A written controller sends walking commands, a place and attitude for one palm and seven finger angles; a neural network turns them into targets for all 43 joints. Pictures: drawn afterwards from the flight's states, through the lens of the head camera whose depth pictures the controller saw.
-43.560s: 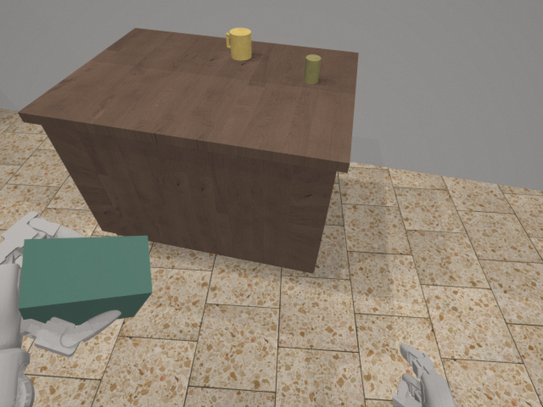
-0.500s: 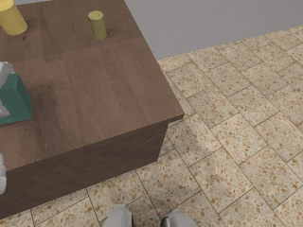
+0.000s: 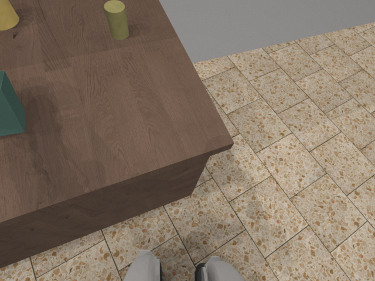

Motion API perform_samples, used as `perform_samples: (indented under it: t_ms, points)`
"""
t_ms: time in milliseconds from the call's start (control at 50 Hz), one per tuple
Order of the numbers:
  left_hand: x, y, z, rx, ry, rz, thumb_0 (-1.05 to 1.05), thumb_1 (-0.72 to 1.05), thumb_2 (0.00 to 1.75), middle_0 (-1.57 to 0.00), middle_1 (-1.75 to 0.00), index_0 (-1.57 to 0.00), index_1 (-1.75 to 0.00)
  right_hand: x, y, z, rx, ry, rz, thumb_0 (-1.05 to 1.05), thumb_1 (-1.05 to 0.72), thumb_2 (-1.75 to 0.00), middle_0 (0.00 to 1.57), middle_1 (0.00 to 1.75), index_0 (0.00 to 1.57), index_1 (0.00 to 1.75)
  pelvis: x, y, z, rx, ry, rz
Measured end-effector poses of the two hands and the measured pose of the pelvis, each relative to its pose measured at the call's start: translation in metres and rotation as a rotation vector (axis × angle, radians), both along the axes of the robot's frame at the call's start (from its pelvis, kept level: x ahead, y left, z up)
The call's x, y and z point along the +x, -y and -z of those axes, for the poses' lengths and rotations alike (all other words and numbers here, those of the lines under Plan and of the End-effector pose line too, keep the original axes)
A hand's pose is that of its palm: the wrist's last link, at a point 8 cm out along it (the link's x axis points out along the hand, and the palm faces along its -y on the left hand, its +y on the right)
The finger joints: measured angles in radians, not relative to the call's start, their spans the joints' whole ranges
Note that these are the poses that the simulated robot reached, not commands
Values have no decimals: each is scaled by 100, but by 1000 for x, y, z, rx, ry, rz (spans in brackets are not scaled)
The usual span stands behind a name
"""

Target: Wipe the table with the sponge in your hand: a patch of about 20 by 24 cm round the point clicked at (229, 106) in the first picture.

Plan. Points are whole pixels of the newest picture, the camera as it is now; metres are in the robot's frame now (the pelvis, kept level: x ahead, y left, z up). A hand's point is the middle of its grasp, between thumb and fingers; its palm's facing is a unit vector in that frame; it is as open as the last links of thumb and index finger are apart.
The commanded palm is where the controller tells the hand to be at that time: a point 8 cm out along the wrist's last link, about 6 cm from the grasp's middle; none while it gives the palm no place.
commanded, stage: wipe forward along the first lane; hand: left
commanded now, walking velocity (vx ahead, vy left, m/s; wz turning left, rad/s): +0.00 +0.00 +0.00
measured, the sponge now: out of the picture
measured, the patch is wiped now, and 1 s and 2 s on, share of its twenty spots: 0.35 0.40 0.45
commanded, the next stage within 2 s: slide across to the middle lane in 0.20 s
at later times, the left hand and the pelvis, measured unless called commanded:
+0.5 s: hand out of the picture +0.49 +0.40 +0.07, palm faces -0.24 +0.04 -0.97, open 10.4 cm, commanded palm +0.52 +0.36 +0.11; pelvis +0.01 +0.00 +0.00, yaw +0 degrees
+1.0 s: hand (8, 74) +0.51 +0.35 +0.07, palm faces -0.20 +0.02 -0.98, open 10.4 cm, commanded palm +0.52 +0.31 +0.11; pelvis +0.03 +0.00 +0.02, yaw +0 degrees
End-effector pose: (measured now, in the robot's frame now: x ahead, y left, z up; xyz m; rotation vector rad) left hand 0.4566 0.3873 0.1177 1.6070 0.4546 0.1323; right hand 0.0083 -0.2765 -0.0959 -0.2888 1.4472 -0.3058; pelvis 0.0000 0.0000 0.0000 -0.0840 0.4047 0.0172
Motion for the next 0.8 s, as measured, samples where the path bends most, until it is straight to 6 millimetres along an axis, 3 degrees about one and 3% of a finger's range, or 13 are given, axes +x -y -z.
perform_samples:
  t_ms: [300,480,800]
  points:
    - [24,-5,-3,18,-25,-14,2,-56,104,-72,-128,-76,-128,-13,0,-1,-17,-69,24,0,-90,-90,21,30,20,30,5,0,3,-7,-32,1]
    - [29,-5,-4,20,-36,3,1,-56,104,-72,-128,-75,-128,-18,-3,-6,-13,-105,49,0,-90,-90,21,30,20,30,11,-1,-1,-9,-31,2]
    - [45,27,-8,-13,0,31,1,-55,104,-71,-129,-74,-129,6,-8,-15,14,-64,61,0,-90,-90,21,30,20,30,31,-6,-16,-1,11,-8]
